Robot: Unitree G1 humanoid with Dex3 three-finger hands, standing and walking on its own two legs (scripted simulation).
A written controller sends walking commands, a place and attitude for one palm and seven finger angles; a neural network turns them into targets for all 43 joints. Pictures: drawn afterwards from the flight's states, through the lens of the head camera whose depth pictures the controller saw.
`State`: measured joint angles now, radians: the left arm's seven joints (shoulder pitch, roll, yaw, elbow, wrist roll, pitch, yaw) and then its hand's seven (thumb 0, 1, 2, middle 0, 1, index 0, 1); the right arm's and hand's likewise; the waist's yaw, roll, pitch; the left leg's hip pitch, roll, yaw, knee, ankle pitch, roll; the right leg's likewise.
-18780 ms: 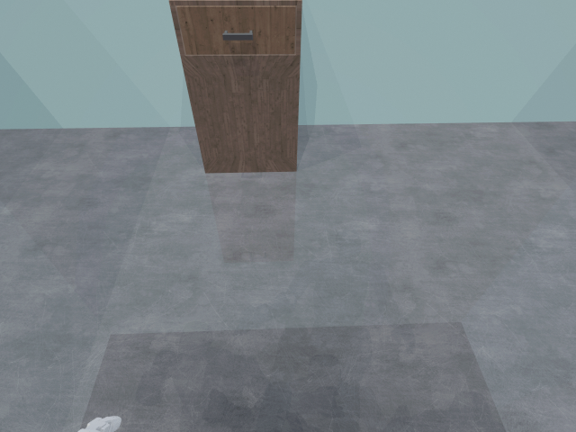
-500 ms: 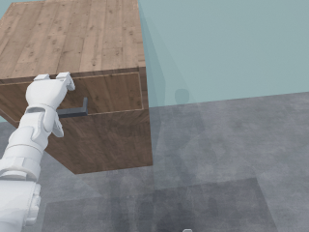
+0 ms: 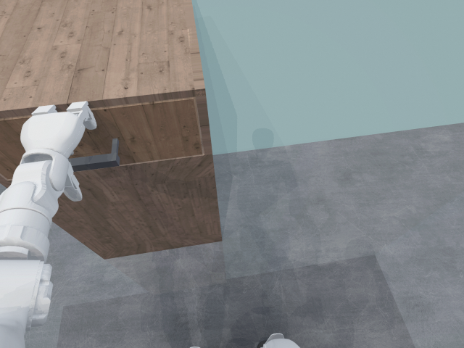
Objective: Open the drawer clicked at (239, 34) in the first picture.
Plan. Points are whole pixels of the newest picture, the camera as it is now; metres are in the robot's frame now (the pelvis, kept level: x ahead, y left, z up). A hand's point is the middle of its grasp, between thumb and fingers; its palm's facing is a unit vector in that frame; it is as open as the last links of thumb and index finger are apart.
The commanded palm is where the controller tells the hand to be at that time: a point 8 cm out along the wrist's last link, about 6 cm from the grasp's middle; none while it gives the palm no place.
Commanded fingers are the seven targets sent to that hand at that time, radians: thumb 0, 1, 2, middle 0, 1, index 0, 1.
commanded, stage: re-aim the fingers above the handle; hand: left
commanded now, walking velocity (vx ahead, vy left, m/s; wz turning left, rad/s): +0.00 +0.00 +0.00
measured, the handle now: (90, 154) +0.49 +0.30 -0.01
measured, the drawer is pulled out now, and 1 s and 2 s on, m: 0.00 0.00 0.00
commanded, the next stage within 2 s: lower the fingers behind the handle in 1.16 s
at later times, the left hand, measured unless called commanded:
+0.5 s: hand (71, 158) +0.45 +0.30 +0.04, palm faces -0.03 -0.02 -1.00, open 13.6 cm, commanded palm +0.43 +0.29 +0.11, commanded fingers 0.00 -0.50 0.30 -0.30 -1.20 -0.30 -1.20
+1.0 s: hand (68, 161) +0.43 +0.30 +0.05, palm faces -0.05 -0.01 -1.00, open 13.8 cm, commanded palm +0.42 +0.29 +0.11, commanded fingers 0.00 -0.50 0.30 -0.30 -1.20 -0.30 -1.20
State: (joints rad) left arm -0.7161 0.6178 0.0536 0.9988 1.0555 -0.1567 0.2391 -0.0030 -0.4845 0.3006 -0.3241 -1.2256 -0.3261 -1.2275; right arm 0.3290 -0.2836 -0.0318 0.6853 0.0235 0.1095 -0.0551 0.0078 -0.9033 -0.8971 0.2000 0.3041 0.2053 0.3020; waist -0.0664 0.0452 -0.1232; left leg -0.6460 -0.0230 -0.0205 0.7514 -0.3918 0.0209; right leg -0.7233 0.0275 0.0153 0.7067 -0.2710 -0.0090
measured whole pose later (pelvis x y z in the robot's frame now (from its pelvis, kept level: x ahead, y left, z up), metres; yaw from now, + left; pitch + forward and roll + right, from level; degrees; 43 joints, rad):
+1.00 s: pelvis +0.02 +0.01 +0.01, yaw +1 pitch +15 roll -1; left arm -0.57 0.54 0.04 0.83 1.06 -0.13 0.24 0.00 -0.48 0.30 -0.32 -1.20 -0.32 -1.20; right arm 0.30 -0.27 -0.06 0.67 0.01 0.12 -0.04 0.01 -0.90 -0.90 0.20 0.30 0.21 0.30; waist -0.02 0.05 -0.12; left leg -0.56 -0.03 -0.03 0.71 -0.41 0.03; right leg -0.63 0.02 0.00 0.67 -0.30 0.00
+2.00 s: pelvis +0.01 +0.01 -0.01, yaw +0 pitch +19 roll -1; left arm -0.62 0.56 0.07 0.95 1.08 -0.15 0.31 0.00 -0.48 0.30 -0.32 -1.22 -0.32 -1.21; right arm 0.32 -0.26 -0.05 0.70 0.00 0.12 -0.03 0.01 -0.90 -0.90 0.20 0.30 0.21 0.30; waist -0.05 0.04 -0.15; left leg -0.71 -0.03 -0.02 0.83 -0.44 0.03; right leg -0.79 0.03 0.02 0.77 -0.31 0.00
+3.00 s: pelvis +0.00 +0.01 -0.03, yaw +0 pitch +23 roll -2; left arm -0.68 0.56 0.05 1.02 1.08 -0.10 0.38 0.00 -0.48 0.30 -0.32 -1.22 -0.32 -1.22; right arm 0.32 -0.27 -0.04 0.72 -0.01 0.10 -0.02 0.01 -0.90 -0.90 0.20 0.30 0.20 0.30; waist -0.08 0.05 -0.16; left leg -0.90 -0.02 -0.03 0.98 -0.49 0.03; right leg -0.96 0.03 0.00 0.90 -0.35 0.00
